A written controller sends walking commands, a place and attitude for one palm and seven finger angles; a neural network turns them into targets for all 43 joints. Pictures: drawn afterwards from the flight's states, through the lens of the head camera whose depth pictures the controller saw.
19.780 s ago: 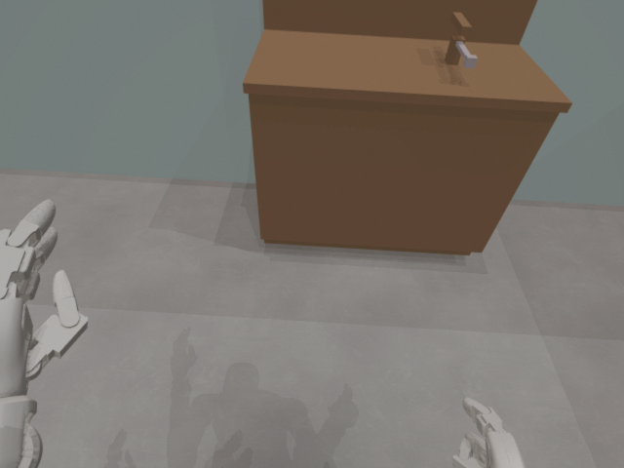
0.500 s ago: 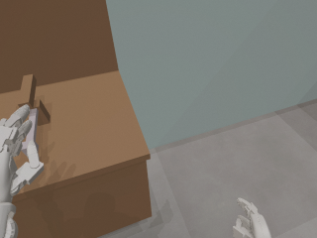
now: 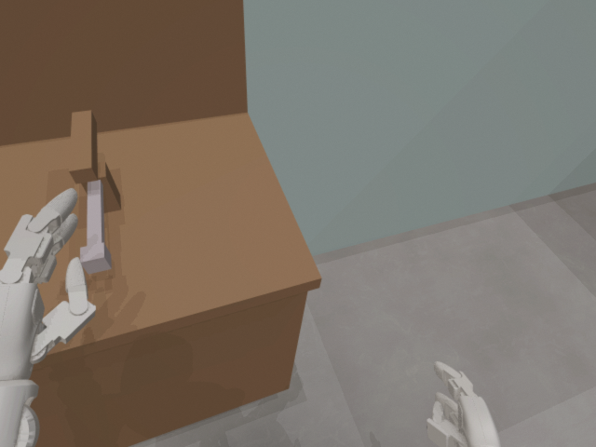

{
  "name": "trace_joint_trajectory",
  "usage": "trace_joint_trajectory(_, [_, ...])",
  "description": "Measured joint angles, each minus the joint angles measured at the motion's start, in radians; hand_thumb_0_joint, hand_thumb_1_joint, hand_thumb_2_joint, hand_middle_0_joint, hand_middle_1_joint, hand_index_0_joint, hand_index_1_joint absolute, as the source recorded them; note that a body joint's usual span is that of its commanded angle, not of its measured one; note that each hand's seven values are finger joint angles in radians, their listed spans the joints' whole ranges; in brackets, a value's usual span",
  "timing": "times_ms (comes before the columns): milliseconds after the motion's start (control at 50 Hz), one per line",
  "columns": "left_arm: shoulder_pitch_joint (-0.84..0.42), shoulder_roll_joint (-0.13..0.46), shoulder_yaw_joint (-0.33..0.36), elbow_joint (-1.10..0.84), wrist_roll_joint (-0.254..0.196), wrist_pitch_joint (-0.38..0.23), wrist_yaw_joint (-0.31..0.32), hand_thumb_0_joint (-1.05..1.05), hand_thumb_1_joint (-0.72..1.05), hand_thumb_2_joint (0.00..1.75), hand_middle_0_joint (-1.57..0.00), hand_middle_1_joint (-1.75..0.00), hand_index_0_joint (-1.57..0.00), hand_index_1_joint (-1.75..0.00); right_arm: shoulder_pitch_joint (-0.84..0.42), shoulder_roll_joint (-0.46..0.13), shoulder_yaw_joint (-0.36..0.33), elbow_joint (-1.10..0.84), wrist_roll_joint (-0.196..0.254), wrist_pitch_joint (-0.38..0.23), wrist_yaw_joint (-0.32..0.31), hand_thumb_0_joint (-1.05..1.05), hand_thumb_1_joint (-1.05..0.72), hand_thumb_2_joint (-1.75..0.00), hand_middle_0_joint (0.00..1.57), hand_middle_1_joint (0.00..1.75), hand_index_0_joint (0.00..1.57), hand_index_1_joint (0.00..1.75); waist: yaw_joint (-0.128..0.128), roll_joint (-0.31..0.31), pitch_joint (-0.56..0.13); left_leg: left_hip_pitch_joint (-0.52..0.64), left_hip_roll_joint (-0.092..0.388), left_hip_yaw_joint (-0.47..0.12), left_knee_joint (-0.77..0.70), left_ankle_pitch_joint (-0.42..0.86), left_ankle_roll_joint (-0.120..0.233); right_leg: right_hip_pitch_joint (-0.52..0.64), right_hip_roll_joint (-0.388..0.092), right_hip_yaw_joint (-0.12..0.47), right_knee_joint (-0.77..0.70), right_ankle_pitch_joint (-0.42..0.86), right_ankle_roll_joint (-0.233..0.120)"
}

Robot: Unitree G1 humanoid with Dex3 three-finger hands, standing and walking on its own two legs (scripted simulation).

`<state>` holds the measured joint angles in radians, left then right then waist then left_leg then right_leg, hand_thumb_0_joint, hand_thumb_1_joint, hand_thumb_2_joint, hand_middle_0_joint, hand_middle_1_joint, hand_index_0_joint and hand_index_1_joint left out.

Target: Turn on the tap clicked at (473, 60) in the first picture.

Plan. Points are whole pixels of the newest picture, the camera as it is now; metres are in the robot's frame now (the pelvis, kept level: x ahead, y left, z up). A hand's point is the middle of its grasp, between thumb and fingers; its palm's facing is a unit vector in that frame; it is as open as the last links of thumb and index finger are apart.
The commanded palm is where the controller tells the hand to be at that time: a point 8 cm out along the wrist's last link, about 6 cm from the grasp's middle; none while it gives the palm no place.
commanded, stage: come to a stop and stand still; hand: left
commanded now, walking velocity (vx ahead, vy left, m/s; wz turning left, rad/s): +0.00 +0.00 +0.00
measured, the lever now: (96, 258) +0.32 +0.29 +0.06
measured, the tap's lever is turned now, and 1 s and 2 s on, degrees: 0 0 0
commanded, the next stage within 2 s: look again from close up in 0.42 s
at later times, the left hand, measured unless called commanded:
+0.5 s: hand (7, 290) +0.22 +0.29 +0.16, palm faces +0.41 -0.84 -0.37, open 7.4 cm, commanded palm +0.16 +0.32 +0.18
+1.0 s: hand (65, 293) +0.22 +0.24 +0.16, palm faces +0.40 -0.84 -0.37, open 7.4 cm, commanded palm +0.16 +0.28 +0.18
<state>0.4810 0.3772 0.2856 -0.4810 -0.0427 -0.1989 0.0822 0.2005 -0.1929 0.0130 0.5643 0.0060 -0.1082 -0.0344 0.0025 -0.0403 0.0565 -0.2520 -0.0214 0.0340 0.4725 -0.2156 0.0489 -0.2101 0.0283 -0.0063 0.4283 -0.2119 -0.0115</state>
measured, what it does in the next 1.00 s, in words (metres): stands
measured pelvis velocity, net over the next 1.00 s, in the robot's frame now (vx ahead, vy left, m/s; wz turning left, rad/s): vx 0.01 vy -0.01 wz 0.02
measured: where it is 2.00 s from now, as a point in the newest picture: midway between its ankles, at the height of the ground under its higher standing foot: outside the picture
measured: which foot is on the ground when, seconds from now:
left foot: down 0.00-1.00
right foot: down 0.00-1.00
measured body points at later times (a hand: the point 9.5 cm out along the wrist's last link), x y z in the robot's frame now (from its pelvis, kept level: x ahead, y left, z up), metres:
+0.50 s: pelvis +0.00 +0.03 +0.00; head +0.02 +0.06 +0.45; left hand +0.19 +0.33 +0.18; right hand +0.18 -0.17 -0.07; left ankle +0.02 +0.08 -0.74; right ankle +0.01 -0.11 -0.74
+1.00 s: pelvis +0.01 -0.01 +0.00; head +0.02 +0.00 +0.45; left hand +0.19 +0.28 +0.18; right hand +0.18 -0.24 -0.07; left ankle +0.02 +0.08 -0.74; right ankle +0.01 -0.11 -0.74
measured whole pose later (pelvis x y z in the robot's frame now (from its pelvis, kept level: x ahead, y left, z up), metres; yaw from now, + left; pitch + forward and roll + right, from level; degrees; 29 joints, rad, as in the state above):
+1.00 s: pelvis +0.01 -0.01 +0.00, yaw +1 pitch -1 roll -2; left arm 0.42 0.34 0.33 -0.44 -0.03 -0.20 0.11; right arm 0.21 -0.22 0.01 0.58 0.01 -0.10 -0.04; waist 0.01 0.01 0.04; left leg -0.23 -0.01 0.00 0.46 -0.21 0.04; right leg -0.16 0.04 -0.03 0.37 -0.19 -0.02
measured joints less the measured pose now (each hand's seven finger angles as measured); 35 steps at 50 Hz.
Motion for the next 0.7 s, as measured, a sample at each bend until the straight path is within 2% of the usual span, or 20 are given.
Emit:
trace_joint_trajectory(80, [-0.075,0.054,0.092,0.022,0.002,-0.009,0.018,0.02,0.88,0.9,-0.22,-0.31,-0.22,-0.3,0.021,0.019,0.015,0.002,-0.004,-0.012,-0.01,0.01,-0.91,-0.9,0.2,0.3,0.2,0.3,0.02,-0.027,0.003,0.005,-0.019,-0.003,-0.004,0.003,0.017,0.005,-0.018,-0.004,0.004,-0.004,0.012])
trace_joint_trajectory(140, [-0.14,0.038,0.128,0.022,0.004,-0.024,0.033,0.02,0.88,0.9,-0.21,-0.31,-0.22,-0.3,0.022,0.021,0.021,0.013,-0.008,-0.03,0.001,0.01,-0.91,-0.9,0.2,0.3,0.2,0.3,0.034,-0.028,0.003,0.008,-0.03,-0.003,-0.008,0.005,0.027,0.012,-0.029,-0.004,-0.003,-0.003,0.018])
trace_joint_trajectory(240, [-0.139,-0.031,0.074,0.005,0.021,-0.033,0.035,0.02,0.89,0.9,-0.2,-0.3,-0.21,-0.3,0.007,0.021,0.025,0.019,-0.013,-0.034,0.025,0.01,-0.9,-0.9,0.2,0.3,0.2,0.3,0.035,-0.01,-0.013,0.016,-0.042,0.006,-0.019,0.006,0.041,0.02,-0.041,0.005,-0.019,0.003,0.021])
trace_joint_trajectory(320, [-0.104,-0.039,0.031,0.027,0.029,-0.016,0.018,0.02,0.89,0.9,-0.2,-0.3,-0.21,-0.3,-0.011,0.029,0.027,0.009,-0.014,-0.015,0.026,0.01,-0.9,-0.9,0.21,0.31,0.21,0.3,0.025,-0.002,-0.013,0.024,-0.049,0.015,-0.025,0.007,0.044,0.023,-0.047,0.013,-0.016,0.0,0.019])
trace_joint_trajectory(400, [-0.088,-0.008,0.049,0.037,0.025,0.004,0.012,0.02,0.89,0.9,-0.21,-0.31,-0.21,-0.3,-0.017,0.036,0.029,-0.002,-0.013,0.0,0.017,0.01,-0.9,-0.9,0.21,0.31,0.21,0.3,0.019,-0.004,0.001,0.032,-0.049,0.015,-0.029,0.012,0.043,0.029,-0.048,0.013,-0.017,0.003,0.021])
trace_joint_trajectory(480, [-0.089,0.007,0.08,0.014,0.019,-0.001,0.019,0.02,0.89,0.9,-0.21,-0.31,-0.21,-0.3,-0.007,0.029,0.027,-0.002,-0.011,0.003,0.013,0.01,-0.9,-0.9,0.21,0.31,0.2,0.3,0.026,-0.002,0.01,0.033,-0.044,0.008,-0.027,0.014,0.04,0.038,-0.043,0.006,-0.029,0.012,0.028])
trace_joint_trajectory(600, [-0.09,-0.023,0.073,0.011,0.023,-0.018,0.029,0.02,0.89,0.9,-0.21,-0.31,-0.21,-0.3,0.01,0.006,0.014,0.012,-0.007,0.008,0.013,0.01,-0.9,-0.9,0.2,0.3,0.2,0.3,0.034,0.013,-0.003,0.037,-0.038,-0.001,-0.031,0.017,0.031,0.048,-0.037,-0.002,-0.042,0.019,0.034])
trace_joint_trajectory(700, [-0.088,-0.048,0.046,0.061,0.032,-0.006,0.029,0.02,0.89,0.9,-0.21,-0.31,-0.21,-0.3,0.018,-0.006,0.005,0.014,-0.002,0.014,0.005,0.01,-0.9,-0.9,0.2,0.3,0.2,0.3,0.028,0.031,-0.016,0.04,-0.03,-0.007,-0.035,0.02,0.024,0.051,-0.029,-0.007,-0.045,0.02,0.029])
